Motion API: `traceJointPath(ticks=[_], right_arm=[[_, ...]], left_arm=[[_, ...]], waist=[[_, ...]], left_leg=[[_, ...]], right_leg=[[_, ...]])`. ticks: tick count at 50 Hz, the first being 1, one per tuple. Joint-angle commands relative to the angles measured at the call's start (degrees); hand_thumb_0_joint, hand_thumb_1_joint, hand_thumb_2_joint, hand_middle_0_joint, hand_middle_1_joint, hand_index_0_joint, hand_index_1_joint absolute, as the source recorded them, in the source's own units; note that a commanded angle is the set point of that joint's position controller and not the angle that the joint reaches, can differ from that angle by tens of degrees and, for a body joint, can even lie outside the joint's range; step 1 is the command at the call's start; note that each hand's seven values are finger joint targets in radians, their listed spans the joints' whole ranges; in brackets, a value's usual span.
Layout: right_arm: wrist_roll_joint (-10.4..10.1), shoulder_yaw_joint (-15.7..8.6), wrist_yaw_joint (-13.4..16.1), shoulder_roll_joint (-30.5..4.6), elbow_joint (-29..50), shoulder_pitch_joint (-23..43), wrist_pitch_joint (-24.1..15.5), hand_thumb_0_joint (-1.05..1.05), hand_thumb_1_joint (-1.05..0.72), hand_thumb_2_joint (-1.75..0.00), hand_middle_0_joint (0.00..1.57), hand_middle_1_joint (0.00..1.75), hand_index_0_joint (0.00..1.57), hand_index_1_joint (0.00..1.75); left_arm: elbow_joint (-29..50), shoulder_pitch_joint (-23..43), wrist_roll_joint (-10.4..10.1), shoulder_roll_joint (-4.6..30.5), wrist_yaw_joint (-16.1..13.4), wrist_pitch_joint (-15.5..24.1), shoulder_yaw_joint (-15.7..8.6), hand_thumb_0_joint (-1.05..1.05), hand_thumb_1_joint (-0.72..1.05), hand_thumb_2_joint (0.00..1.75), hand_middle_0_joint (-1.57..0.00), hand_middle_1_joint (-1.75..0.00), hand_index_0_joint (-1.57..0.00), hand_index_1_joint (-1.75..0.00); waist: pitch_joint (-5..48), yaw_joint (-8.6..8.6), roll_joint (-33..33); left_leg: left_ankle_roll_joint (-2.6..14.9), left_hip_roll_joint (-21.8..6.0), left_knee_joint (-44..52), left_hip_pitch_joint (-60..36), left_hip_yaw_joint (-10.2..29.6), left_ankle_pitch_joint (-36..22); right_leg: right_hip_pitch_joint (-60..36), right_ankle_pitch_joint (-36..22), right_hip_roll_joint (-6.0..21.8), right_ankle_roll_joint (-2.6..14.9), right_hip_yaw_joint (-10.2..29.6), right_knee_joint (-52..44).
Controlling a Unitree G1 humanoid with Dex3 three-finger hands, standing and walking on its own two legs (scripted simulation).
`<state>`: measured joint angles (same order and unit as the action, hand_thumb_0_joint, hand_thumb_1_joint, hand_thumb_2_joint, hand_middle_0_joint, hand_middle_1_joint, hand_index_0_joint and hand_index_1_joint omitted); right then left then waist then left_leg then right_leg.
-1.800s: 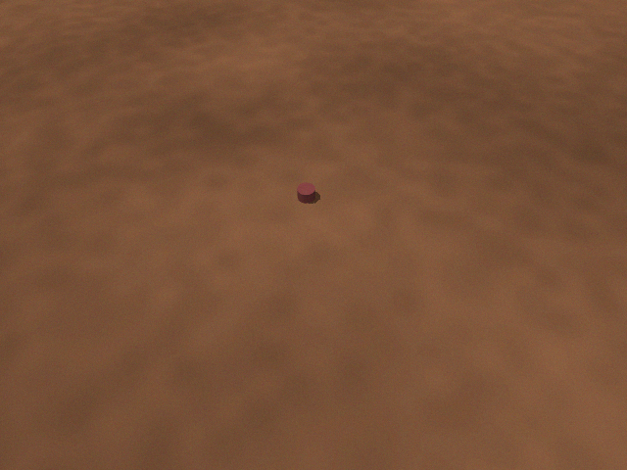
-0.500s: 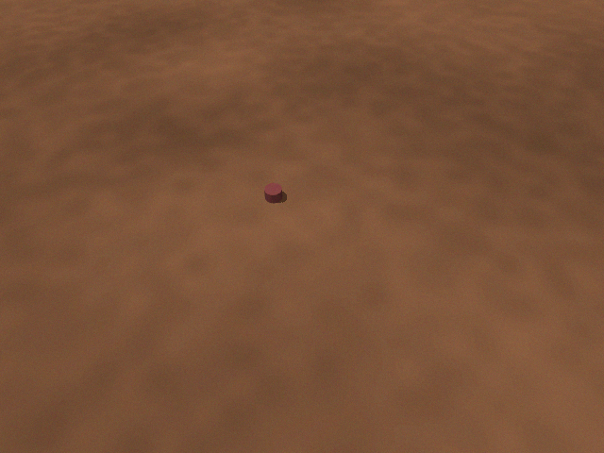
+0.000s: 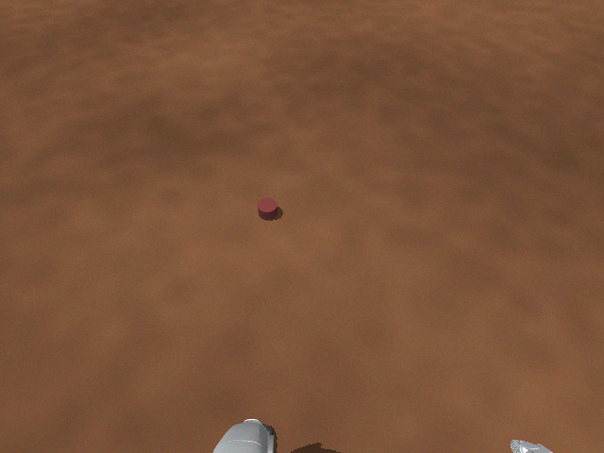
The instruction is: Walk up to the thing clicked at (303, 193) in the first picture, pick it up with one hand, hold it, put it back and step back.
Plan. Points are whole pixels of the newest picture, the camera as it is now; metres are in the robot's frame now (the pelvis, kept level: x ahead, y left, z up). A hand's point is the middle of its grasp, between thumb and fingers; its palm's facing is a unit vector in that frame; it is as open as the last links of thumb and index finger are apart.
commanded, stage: walk up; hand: left
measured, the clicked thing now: (267, 209) +1.11 +0.23 -0.73
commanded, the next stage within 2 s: none
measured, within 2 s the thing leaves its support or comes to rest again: neither
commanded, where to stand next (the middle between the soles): +0.72 +0.01 m, yaw -2 degrees
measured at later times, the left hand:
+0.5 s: hand (170, 321) +0.31 +0.26 -0.11, palm faces -0.06 -0.89 -0.45, open 7.3 cm
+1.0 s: hand (182, 254) +0.46 +0.29 -0.14, palm faces -0.08 -0.93 -0.36, open 7.4 cm
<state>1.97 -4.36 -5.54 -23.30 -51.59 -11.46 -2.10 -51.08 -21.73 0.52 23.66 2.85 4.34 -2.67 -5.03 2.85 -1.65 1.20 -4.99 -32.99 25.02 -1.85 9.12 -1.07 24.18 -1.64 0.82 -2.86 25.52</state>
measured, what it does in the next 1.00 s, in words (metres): walks ahead: left foot, then right foot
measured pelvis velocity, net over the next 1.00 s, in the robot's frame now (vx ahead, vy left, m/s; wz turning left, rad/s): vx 0.41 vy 0.01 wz -0.03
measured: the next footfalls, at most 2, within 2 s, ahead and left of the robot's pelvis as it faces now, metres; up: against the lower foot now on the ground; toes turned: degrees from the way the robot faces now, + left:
left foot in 0.02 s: +0.18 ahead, +0.13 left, +0.00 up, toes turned +4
right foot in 0.40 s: +0.32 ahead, -0.15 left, +0.00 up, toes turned -7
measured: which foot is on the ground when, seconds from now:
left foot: up 0.00-0.00, down 0.02-0.42, up 0.44-0.80, down 0.82-1.00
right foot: down 0.00-0.04, up 0.06-0.38, down 0.40-0.84, up 0.86-1.00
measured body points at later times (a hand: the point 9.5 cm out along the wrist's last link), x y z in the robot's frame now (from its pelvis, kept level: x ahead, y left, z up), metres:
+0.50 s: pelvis +0.22 -0.03 -0.01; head +0.23 -0.06 +0.44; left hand +0.31 +0.30 -0.08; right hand +0.25 -0.36 -0.14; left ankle +0.15 +0.11 -0.68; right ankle +0.28 -0.15 -0.73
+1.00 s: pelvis +0.41 +0.01 +0.01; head +0.43 +0.03 +0.45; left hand +0.47 +0.34 -0.12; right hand +0.48 -0.31 -0.09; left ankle +0.45 +0.12 -0.73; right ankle +0.41 -0.14 -0.67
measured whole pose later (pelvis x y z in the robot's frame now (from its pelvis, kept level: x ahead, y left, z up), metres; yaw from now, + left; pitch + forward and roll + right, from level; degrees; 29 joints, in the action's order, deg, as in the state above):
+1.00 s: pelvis +0.41 +0.01 +0.01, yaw -2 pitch -3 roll +0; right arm 0.1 -2.9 -3.5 -22.6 -46.8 -15.9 -4.7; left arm -50.7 -18.2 0.0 25.3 1.9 3.6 -1.9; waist -5.2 -0.1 2.7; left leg 2.2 -1.0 -31.9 15.1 -4.9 14.3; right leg 25.9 21.3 3.7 1.7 0.5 59.6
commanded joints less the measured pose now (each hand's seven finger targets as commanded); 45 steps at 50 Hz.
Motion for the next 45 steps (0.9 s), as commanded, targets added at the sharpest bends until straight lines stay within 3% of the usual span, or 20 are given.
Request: traceJointPath(ticks=[1, 2, 3, 5, 8, 14, 19, 20, 21, 22, 23, 26, 29, 34, 36, 39, 40, 41, 42, 45], right_arm=[[0.99, -5.56, 2.27, -15.38, 3.18, -13.5, -2.95, 0.0, -0.9, -0.9, 0.2, 0.3, 0.2, 0.3], [1.23, -6.78, 2.85, -19.86, 4.09, -17.76, -3.23, 0.0, -0.9, -0.9, 0.2, 0.3, 0.2, 0.3], [-1.41, -7.22, 2.97, -20.27, 4.76, -15.92, -3.14, 0.0, -0.9, -0.9, 0.2, 0.3, 0.2, 0.3], [-2.16, -5.13, 3.54, -16.07, 7.55, -8.11, -2.76, 0.0, -0.9, -0.9, 0.2, 0.3, 0.2, 0.3], [-2.02, -3.44, 3.53, -13.49, 8.57, -4.23, -3.37, 0.0, -0.9, -0.9, 0.2, 0.3, 0.2, 0.3], [-1.31, -3.74, 2.67, -15.49, 10.13, -4.48, -3.89, 0.0, -0.9, -0.9, 0.2, 0.3, 0.2, 0.3], [-1.5, -2.36, 2.38, -13.0, 10.99, -1.37, -2.92, 0.0, -0.9, -0.9, 0.2, 0.3, 0.2, 0.3], [-1.24, -1.49, 2.45, -10.87, 10.68, -3.41, -2.77, 0.0, -0.9, -0.9, 0.2, 0.3, 0.2, 0.3], [-1.4, -0.14, 2.36, -6.85, 11.54, -4.81, -2.81, 0.0, -0.9, -0.9, 0.2, 0.3, 0.2, 0.3], [-1.39, -1.18, 3.06, -11.43, 11.05, -3.7, -2.32, 0.0, -0.9, -0.9, 0.2, 0.3, 0.2, 0.3], [-1.46, -1.84, 3.55, -14.24, 9.91, -2.46, -2.08, 0.0, -0.9, -0.9, 0.2, 0.3, 0.2, 0.3], [-2.34, -1.79, 3.16, -12.87, 6.17, -7.3, -1.72, 0.0, -0.9, -0.9, 0.2, 0.3, 0.2, 0.3], [-1.56, -2.19, 2.04, -12.01, 5.25, -8.3, -1.15, 0.0, -0.9, -0.9, 0.2, 0.3, 0.2, 0.3], [-0.96, -2.1, 0.93, -9.96, 8.27, -0.68, -1.54, 0.0, -0.9, -0.9, 0.2, 0.3, 0.2, 0.3], [-1.04, -2.39, 0.78, -9.78, 8.28, -0.78, -2.02, 0.0, -0.9, -0.9, 0.2, 0.3, 0.2, 0.3], [-0.93, -3.67, 1.19, -11.23, 5.44, -8.14, -2.58, 0.0, -0.9, -0.9, 0.2, 0.3, 0.2, 0.3], [-0.62, -4.79, 1.8, -14.26, 3.88, -14.04, -2.92, 0.0, -0.9, -0.9, 0.2, 0.3, 0.2, 0.3], [0.22, -6.08, 2.55, -19.04, 4.3, -18.06, -3.18, 0.0, -0.9, -0.9, 0.2, 0.3, 0.2, 0.3], [-1.72, -6.3, 2.76, -21.62, 6.15, -16.25, -3.18, 0.0, -0.9, -0.9, 0.2, 0.3, 0.2, 0.3], [-2.36, -4.15, 3.48, -16.12, 7.94, -8.29, -3.09, 0.0, -0.9, -0.9, 0.2, 0.3, 0.2, 0.3]], left_arm=[[6.56, -1.17, -1.17, 11.49, -1.55, 0.95, -2.64, 0.0, 0.9, 0.9, -0.2, -0.3, -0.2, -0.3], [7.16, -3.58, -2.2, 8.43, -1.9, 0.94, -2.25, 0.0, 0.9, 0.9, -0.2, -0.3, -0.2, -0.3], [6.24, -1.12, -1.71, 13.74, -2.65, 0.8, -3.2, 0.0, 0.9, 0.9, -0.2, -0.3, -0.2, -0.3], [5.51, -0.61, -1.62, 13.76, -2.18, 0.96, -2.64, 0.0, 0.9, 0.9, -0.2, -0.3, -0.2, -0.3], [3.71, -2.94, -1.07, 11.71, -0.76, 0.36, -2.79, 0.0, 0.9, 0.9, -0.2, -0.3, -0.2, -0.3], [5.49, 4.07, 0.29, 10.74, 1.32, 0.44, -3.54, 0.0, 0.9, 0.9, -0.2, -0.3, -0.2, -0.3], [2.32, -2.2, 0.7, 12.81, 0.8, 1.13, -5.37, 0.0, 0.9, 0.9, -0.2, -0.3, -0.2, -0.3], [1.55, -6.46, 0.78, 14.76, 0.11, 1.64, -6.3, 0.0, 0.9, 0.9, -0.2, -0.3, -0.2, -0.3], [2.23, -10.33, 1.14, 20.21, -0.84, 2.4, -7.63, 0.0, 0.9, 0.9, -0.2, -0.3, -0.2, -0.3], [3.25, -8.94, 0.04, 21.73, -0.91, 2.5, -6.93, 0.0, 0.9, 0.9, -0.2, -0.3, -0.2, -0.3], [4.63, -4.74, -0.68, 20.73, -1.09, 2.32, -6.34, 0.0, 0.9, 0.9, -0.2, -0.3, -0.2, -0.3], [5.65, 1.72, -0.94, 17.09, -1.72, 2.21, -5.33, 0.0, 0.9, 0.9, -0.2, -0.3, -0.2, -0.3], [6.36, 2.2, -0.53, 15.57, -1.6, 2.43, -4.69, 0.0, 0.9, 0.9, -0.2, -0.3, -0.2, -0.3], [6.99, -0.08, -0.02, 16.55, -1.53, 2.78, -5.06, 0.0, 0.9, 0.9, -0.2, -0.3, -0.2, -0.3], [7.39, 1.36, -0.21, 16.96, -1.53, 2.65, -4.83, 0.0, 0.9, 0.9, -0.2, -0.3, -0.2, -0.3], [7.82, 3.26, -0.25, 15.53, -1.57, 1.98, -3.78, 0.0, 0.9, 0.9, -0.2, -0.3, -0.2, -0.3], [7.87, 0.95, -0.15, 12.62, -1.52, 1.77, -2.75, 0.0, 0.9, 0.9, -0.2, -0.3, -0.2, -0.3], [8.67, -0.34, -0.71, 8.05, -1.48, 1.61, -1.35, 0.0, 0.9, 0.9, -0.2, -0.3, -0.2, -0.3], [7.88, -0.87, -0.89, 11.9, -2.25, 1.07, -2.54, 0.0, 0.9, 0.9, -0.2, -0.3, -0.2, -0.3], [4.72, -0.14, -1.07, 14.11, -2.16, 0.72, -2.66, 0.0, 0.9, 0.9, -0.2, -0.3, -0.2, -0.3]], waist=[[10.95, -8.83, -8.31], [15.43, -10.16, -15.91], [15.87, -9.82, -9.29], [7.06, -5.68, -3.83], [2.1, -2.69, -5.81], [0.99, -3.77, -7.02], [3.99, 1.72, 0.98], [6.2, 4.12, 8.33], [6.71, 5.32, 22.24], [5.09, 4.54, 17.65], [0.95, 2.61, 9.49], [1.53, -1.28, 9.33], [1.48, -1.73, 11.19], [1.75, 0.45, 9.64], [2.97, -0.7, 9.4], [5.65, -5.92, 3.69], [8.96, -8.43, -4.98], [10.07, -9.42, -17.62], [9.36, -8.59, -13.58], [2.29, -4.44, -2.92]], left_leg=[[6.87, -2.05, 8.12, -32.9, 6.3, 7.33], [13.18, -17.89, 13.39, -42.2, 34.82, 13.07], [17.1, -20.86, 17.1, -39.14, 39.9, 14.33], [13.6, -16.53, 16.61, -27.21, 23.01, 7.65], [11.53, -11.76, 17.71, -13.91, 9.57, -1.5], [12.33, -10.48, 19.28, -9.89, 6.53, 13.03], [7.28, -5.94, 4.57, 1.39, 1.72, 17.35], [5.82, -3.22, -8.78, 5.64, -0.7, 14.65], [2.49, 4.67, -29.06, 14.56, -4.97, 20.72], [1.11, 5.79, -35.35, 18.2, 1.01, 23.15], [0.83, 2.05, -36.36, 17.06, 6.49, 20.44], [0.77, -0.08, -30.09, 10.81, 7.29, 13.38], [-0.6, 0.41, -21.95, 6.07, 3.51, 10.07], [-0.4, -0.2, -7.88, 4.13, 0.85, 4.73], [0.15, 0.54, -4.12, -0.88, -0.4, 2.55], [1.21, 3.65, 1.32, -19.33, -2.94, 0.34], [3.14, 2.61, 4.29, -27.85, 0.87, 7.04], [7.25, -10.6, 10.7, -32.38, 21.97, 15.58], [13.9, -19.81, 19.41, -30.61, 40.41, 22.23], [12.13, -14.06, 17.01, -18.87, 23.35, 10.45]], right_leg=[[22.05, -28.51, 5.68, 4.6, 1.0, 28.07], [36.88, -2.92, -4.11, 1.62, 1.94, 43.07], [38.01, 6.72, -1.22, 2.9, 9.23, 47.58], [36.99, -0.4, 3.28, 2.38, 10.82, 46.61], [29.48, -3.25, 6.11, 0.85, 7.31, 36.18], [25.1, -10.14, 7.28, -0.21, 2.28, 15.11], [4.34, -13.47, 3.2, 0.84, -1.52, 9.34], [-3.18, -5.82, 4.26, 2.08, 2.17, 5.4], [-5.98, 7.09, 18.2, 6.97, 25.95, -6.31], [-2.28, 6.49, 26.9, 13.3, 44.21, -13.0], [4.39, 5.86, 28.03, 16.05, 43.33, -12.86], [8.66, -6.01, 19.89, 12.06, 22.53, -10.03], [12.57, -12.37, 16.37, 11.97, 12.77, -9.78], [9.68, -18.0, 17.2, 11.83, 9.21, -8.04], [10.7, -20.81, 17.35, 10.91, 7.47, -5.74], [20.37, -18.6, 14.23, 7.9, 3.54, 5.59], [24.78, -19.28, 10.23, 6.09, 0.18, 19.64], [35.56, -4.35, 3.9, 2.55, -1.86, 36.46], [41.32, 7.51, 0.58, 2.42, 2.5, 42.87], [38.27, -1.26, 6.45, 2.32, 8.44, 41.91]])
